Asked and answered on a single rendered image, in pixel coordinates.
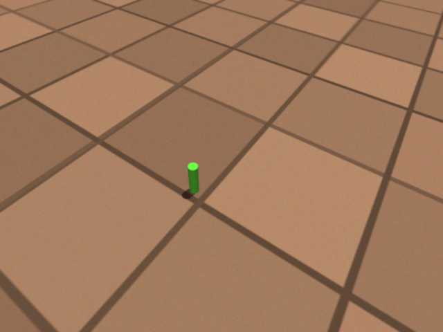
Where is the can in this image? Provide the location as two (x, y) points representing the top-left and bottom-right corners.
(188, 163), (199, 194)

